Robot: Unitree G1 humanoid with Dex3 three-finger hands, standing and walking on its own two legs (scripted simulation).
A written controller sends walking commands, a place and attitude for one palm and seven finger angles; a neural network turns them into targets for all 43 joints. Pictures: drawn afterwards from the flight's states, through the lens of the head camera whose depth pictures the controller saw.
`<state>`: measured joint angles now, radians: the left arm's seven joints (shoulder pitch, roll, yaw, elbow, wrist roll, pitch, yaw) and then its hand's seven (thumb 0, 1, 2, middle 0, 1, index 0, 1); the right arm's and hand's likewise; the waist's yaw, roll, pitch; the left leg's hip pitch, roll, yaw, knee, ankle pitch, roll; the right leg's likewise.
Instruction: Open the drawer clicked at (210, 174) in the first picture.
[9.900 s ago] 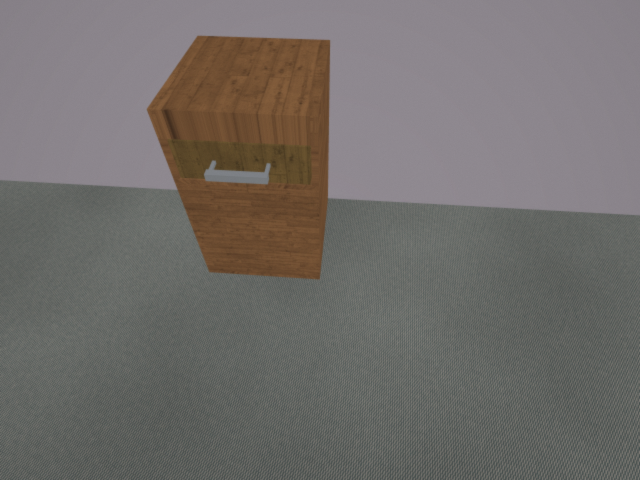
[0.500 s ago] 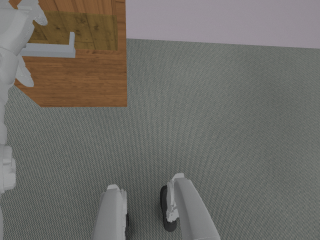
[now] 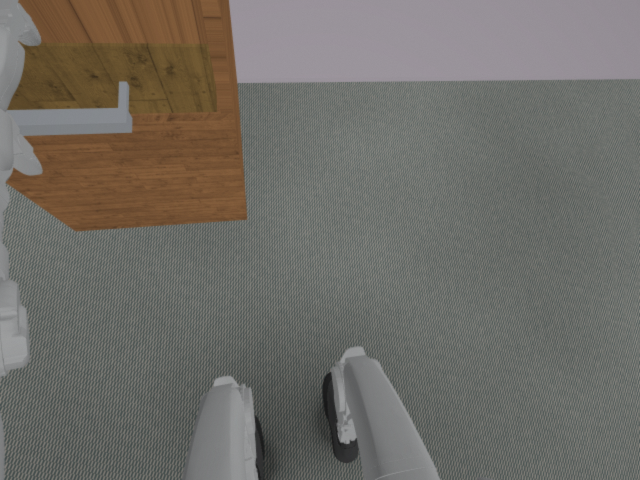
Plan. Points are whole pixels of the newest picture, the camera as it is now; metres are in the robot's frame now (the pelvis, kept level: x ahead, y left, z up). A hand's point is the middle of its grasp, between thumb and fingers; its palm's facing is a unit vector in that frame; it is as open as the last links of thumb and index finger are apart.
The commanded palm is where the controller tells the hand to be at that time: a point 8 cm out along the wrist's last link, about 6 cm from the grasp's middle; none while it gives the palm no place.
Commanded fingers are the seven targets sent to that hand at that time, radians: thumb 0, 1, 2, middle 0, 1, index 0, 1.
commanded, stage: move the hooked fingers above the handle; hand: left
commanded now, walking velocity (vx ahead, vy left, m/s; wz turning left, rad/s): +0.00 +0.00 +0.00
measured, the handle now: (59, 106) +0.61 +0.28 -0.06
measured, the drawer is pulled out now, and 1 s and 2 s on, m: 0.00 0.00 0.00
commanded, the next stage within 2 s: lower the fingers behind the handle in 0.96 s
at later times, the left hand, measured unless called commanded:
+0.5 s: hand (47, 106) +0.56 +0.26 -0.01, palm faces +0.04 +0.00 -1.00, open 13.7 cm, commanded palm +0.55 +0.26 +0.03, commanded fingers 0.00 -0.50 0.30 -0.30 -1.20 -0.30 -1.20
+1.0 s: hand (42, 133) +0.55 +0.28 -0.03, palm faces -0.18 +0.01 -0.98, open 13.9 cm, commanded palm +0.55 +0.25 +0.04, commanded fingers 0.00 -0.50 0.30 -0.30 -1.20 -0.30 -1.20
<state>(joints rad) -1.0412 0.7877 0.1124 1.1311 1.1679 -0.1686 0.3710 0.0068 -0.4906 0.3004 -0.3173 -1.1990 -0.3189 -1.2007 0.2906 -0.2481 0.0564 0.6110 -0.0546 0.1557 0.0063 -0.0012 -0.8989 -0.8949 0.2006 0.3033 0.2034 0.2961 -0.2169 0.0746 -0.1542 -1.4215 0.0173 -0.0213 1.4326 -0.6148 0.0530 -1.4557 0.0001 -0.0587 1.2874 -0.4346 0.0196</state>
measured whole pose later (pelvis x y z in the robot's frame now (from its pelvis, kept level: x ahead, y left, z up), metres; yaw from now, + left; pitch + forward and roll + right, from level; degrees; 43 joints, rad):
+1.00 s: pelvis -0.01 +0.00 -0.01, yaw -1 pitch +36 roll -6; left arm -1.03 0.80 0.09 1.13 1.17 -0.19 0.20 0.00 -0.49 0.30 -0.31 -1.20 -0.31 -1.20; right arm 0.32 -0.28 0.04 0.59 -0.05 0.15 -0.02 0.00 -0.90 -0.89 0.20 0.30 0.20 0.30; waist -0.23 0.07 -0.14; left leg -1.48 0.02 -0.02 1.46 -0.61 0.06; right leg -1.51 0.00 -0.05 1.31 -0.42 0.02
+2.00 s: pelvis -0.01 -0.01 -0.05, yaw +0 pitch +38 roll -7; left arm -1.03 0.77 0.11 1.06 1.18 -0.27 0.24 0.00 -0.49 0.30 -0.30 -1.19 -0.32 -1.20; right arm 0.27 -0.25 0.04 0.63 -0.08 0.14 0.00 0.00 -0.90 -0.89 0.20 0.30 0.20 0.30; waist -0.23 0.07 -0.17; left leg -1.61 0.01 -0.05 1.62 -0.67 0.04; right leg -1.64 0.00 -0.09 1.46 -0.48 0.01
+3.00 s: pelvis -0.03 +0.00 -0.07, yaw -1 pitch +39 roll -8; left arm -1.12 0.81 0.09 1.08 1.20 -0.18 0.26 0.00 -0.24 0.41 -0.32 -1.23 -0.34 -1.23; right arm 0.25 -0.25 0.06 0.60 -0.06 0.16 0.02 0.00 -0.90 -0.89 0.20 0.30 0.20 0.30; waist -0.23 0.07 -0.14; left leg -1.73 0.00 -0.05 1.72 -0.66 0.05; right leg -1.75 -0.01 -0.08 1.55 -0.48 0.02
